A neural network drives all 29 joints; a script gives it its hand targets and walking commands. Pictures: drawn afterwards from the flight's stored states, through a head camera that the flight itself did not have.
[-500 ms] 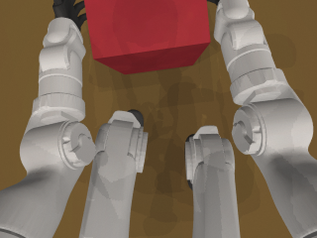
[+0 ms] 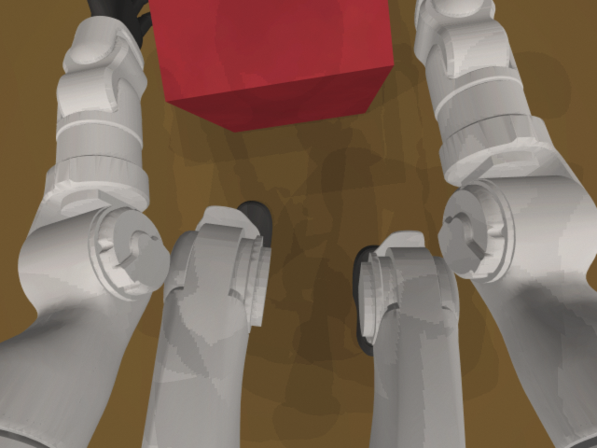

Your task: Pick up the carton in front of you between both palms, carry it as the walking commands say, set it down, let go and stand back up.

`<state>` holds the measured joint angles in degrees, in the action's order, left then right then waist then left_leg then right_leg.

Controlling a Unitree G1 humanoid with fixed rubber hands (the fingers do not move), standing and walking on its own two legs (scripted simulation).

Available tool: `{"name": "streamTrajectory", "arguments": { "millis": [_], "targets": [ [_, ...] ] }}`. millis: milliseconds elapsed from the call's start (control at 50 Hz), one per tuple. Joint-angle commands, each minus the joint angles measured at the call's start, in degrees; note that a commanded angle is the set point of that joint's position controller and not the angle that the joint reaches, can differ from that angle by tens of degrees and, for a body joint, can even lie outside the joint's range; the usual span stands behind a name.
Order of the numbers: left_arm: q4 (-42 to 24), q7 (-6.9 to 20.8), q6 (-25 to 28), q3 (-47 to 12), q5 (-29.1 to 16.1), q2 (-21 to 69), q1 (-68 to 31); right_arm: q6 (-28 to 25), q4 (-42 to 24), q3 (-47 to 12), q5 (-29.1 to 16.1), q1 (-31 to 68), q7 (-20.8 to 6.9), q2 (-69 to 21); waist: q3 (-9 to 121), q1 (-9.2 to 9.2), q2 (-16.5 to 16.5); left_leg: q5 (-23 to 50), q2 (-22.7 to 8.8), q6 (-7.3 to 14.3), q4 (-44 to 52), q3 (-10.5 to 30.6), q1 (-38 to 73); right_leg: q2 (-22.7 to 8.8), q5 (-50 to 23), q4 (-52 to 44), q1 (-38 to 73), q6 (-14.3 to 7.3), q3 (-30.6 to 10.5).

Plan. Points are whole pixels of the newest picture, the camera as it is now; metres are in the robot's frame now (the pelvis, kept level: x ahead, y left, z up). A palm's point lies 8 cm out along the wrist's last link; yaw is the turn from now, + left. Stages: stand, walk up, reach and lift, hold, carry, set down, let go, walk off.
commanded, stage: set down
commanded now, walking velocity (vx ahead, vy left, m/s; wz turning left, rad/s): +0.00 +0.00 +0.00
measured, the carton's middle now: (279, 24) +0.53 +0.10 -0.25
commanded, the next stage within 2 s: let go in 1.54 s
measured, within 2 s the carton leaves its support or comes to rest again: rests again in 0.18 s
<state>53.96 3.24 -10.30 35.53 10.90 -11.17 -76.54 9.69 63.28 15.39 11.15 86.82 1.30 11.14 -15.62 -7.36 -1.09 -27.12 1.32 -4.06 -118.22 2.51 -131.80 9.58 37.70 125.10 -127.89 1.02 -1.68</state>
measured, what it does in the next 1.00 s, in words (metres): rises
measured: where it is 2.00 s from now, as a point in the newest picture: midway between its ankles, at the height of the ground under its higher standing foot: (308, 296)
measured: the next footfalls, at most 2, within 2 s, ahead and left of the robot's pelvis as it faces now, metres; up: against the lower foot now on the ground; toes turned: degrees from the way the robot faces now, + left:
none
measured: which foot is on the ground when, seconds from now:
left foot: down 0.00-1.00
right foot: down 0.00-1.00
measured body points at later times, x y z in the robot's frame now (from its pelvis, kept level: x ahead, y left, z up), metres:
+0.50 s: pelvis +0.00 +0.01 -0.02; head +0.38 +0.02 +0.21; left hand +0.50 +0.29 -0.21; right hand +0.58 -0.10 -0.21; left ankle +0.14 +0.13 -0.35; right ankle +0.08 -0.10 -0.35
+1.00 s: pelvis +0.00 +0.02 +0.07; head +0.34 +0.03 +0.37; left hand +0.51 +0.28 -0.04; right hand +0.60 -0.09 -0.04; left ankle +0.14 +0.13 -0.35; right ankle +0.08 -0.10 -0.35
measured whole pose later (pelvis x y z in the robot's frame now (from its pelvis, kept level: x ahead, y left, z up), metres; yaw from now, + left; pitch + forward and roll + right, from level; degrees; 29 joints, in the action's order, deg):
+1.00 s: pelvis +0.00 +0.02 +0.07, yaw +0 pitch +45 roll +0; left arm 50.0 -6.4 -7.9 19.2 -6.6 -13.7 -68.5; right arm 10.2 59.9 6.0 -3.1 79.6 3.8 21.3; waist -3.4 -8.3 -1.8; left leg -24.8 0.5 -0.4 -104.1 0.4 -124.1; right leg 3.5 34.8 109.4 -119.5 0.6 -0.8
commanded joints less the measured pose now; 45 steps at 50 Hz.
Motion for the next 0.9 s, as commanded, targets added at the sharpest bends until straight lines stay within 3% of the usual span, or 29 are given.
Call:
{"name": "streamTrajectory", "arguments": {
  "millis": [0,120,200,240,300,360,520,600,700,800,880],
  "targets": [
    [4.2,8.2,-0.7,-12.0,-1.2,27.9,-20.7,0.7,2.9,-8.2,-0.7,13.3,-8.0,-30.2,39.3,-0.64,-7.1,9.0,3.1,3.0,3.9,-5.2,23.1,-1.0,-10.2,-15.2,12.7,-1.9,0.8],
    [6.0,5.8,1.7,-8.4,-1.4,17.7,-15.7,-0.7,2.0,-8.3,-1.0,12.2,-5.9,-18.6,39.0,-1.41,-6.5,10.0,1.9,1.9,2.9,-5.5,25.3,-2.3,-11.5,-14.4,15.7,-0.9,0.3],
    [6.6,-2.9,7.9,-3.7,-4.9,-7.7,-9.6,-4.0,-2.1,-8.7,-5.9,12.0,1.2,8.6,44.7,-3.04,-5.7,15.0,-0.2,0.3,2.1,-5.7,29.7,-4.5,-16.9,-12.9,19.2,0.8,-1.0],
    [7.6,-5.7,10.3,-5.5,-8.7,-12.7,-11.7,-5.1,-3.5,-11.5,-10.6,15.6,3.2,12.7,49.2,-4.24,-6.2,18.9,-0.8,0.8,1.4,-5.4,30.4,-5.8,-20.4,-11.9,20.4,1.4,-1.8],
    [9.0,-6.6,12.1,-10.3,-15.0,-14.5,-13.6,-6.2,-5.0,-16.3,-16.2,17.5,3.8,13.1,53.9,-4.73,-8.2,23.3,-1.8,1.6,0.5,-4.8,30.1,-7.0,-25.0,-10.2,23.6,1.5,-2.6],
    [9.0,-6.5,12.7,-14.4,-19.6,-14.8,-13.6,-6.3,-6.5,-19.7,-19.8,17.0,3.4,12.6,57.7,-5.19,-9.1,26.1,-2.3,2.2,0.4,-4.1,33.1,-7.6,-25.1,-8.9,25.8,1.4,-2.3],
    [1.4,-8.7,10.4,-18.5,-24.9,-17.6,-13.3,-4.5,-11.9,-19.1,-21.8,17.4,4.1,17.6,73.5,-4.64,-7.6,27.1,-1.6,2.8,2.9,-4.0,49.3,-6.6,-17.8,-9.3,28.9,0.6,2.2],
    [-6.1,-10.7,7.3,-19.4,-24.7,-18.4,-12.8,-1.8,-15.5,-17.3,-21.4,18.4,5.0,18.9,82.2,-4.86,-5.8,23.3,-0.3,2.7,6.2,-5.2,58.2,-5.5,-12.3,-12.2,30.7,-0.1,4.4],
    [-6.2,-11.4,3.9,-19.4,-21.7,-13.6,-11.2,0.6,-8.0,-12.8,-18.8,13.7,4.3,17.8,70.4,-3.29,-2.2,14.7,0.1,2.0,11.9,-5.5,53.0,-5.1,-4.9,-17.7,23.2,-1.2,4.5],
    [-5.6,-10.3,4.1,-17.9,-18.6,-9.3,-8.4,-0.7,-3.6,-8.7,-15.2,9.5,2.8,16.7,65.1,-1.96,-0.2,14.9,0.2,1.2,15.4,-5.4,49.6,-4.6,-5.9,-22.0,19.1,-1.5,4.0],
    [-7.4,-9.8,4.0,-16.3,-17.2,-9.0,-5.9,-1.0,-5.5,-7.8,-13.9,8.4,2.5,16.5,68.9,-2.72,-1.4,17.2,0.7,1.0,18.3,-6.1,51.0,-4.2,-8.4,-25.2,22.5,-1.2,4.1]
  ]
}}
